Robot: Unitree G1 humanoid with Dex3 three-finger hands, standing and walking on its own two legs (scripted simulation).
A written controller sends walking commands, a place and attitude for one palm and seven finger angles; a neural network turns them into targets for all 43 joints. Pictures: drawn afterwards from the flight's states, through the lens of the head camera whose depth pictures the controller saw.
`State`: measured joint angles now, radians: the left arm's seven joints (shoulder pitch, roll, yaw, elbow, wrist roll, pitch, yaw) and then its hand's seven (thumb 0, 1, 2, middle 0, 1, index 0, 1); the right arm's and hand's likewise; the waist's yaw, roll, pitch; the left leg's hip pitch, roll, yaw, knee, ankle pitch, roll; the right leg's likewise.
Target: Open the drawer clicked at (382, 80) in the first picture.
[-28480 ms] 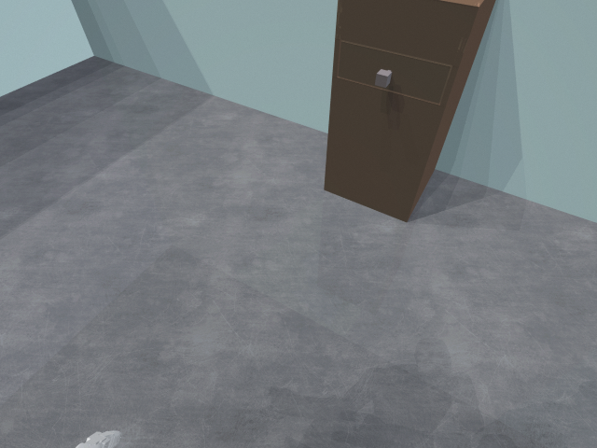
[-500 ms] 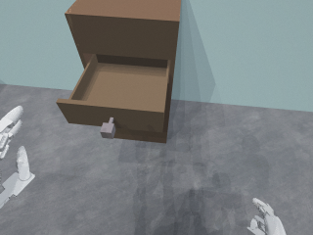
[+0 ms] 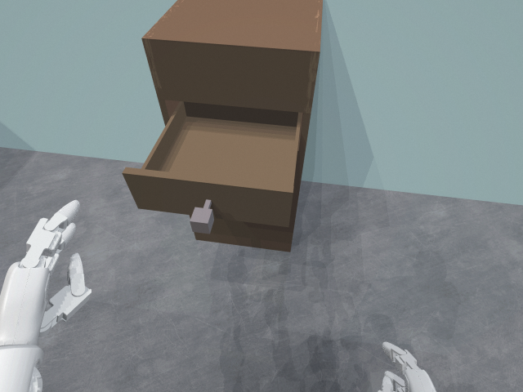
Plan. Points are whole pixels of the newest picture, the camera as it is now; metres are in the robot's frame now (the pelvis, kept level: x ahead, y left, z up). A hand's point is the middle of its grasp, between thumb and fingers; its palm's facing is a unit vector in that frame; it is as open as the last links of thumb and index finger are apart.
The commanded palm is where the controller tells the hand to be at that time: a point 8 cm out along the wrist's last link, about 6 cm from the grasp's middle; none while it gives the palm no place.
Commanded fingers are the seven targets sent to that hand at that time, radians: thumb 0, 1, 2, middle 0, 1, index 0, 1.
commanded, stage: let the arm hang, fingers relaxed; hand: left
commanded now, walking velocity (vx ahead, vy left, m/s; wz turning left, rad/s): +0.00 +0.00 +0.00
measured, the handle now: (204, 213) +0.50 +0.16 -0.10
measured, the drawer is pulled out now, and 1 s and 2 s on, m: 0.30 0.30 0.30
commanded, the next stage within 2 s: look to check the result in 1.04 s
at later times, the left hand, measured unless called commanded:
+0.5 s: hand out of the picture -0.02 +0.20 -0.16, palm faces +0.03 -0.97 -0.23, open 7.2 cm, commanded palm none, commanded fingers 0.00 0.90 0.90 -0.20 -0.30 -0.20 -0.30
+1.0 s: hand out of the picture -0.02 +0.17 -0.17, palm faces +0.03 -0.99 -0.16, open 7.3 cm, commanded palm none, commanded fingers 0.00 0.90 0.90 -0.20 -0.30 -0.20 -0.30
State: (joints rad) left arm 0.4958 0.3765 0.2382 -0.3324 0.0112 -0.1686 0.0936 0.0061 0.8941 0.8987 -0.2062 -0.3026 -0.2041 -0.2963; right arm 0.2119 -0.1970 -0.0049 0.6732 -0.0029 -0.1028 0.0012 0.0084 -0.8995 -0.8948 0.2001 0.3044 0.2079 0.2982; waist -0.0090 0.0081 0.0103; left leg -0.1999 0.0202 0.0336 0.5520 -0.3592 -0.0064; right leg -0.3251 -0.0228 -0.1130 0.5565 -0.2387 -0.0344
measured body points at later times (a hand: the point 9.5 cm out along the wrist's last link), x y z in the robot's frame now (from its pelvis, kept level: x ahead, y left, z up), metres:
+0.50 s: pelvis +0.00 +0.01 +0.01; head +0.03 +0.00 +0.46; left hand -0.02 +0.25 -0.14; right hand -0.05 -0.20 -0.15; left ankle -0.04 +0.12 -0.73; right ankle +0.03 -0.10 -0.73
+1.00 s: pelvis -0.01 +0.01 +0.01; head +0.00 +0.01 +0.46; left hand -0.02 +0.22 -0.15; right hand -0.05 -0.18 -0.15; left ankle -0.04 +0.12 -0.73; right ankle +0.03 -0.10 -0.73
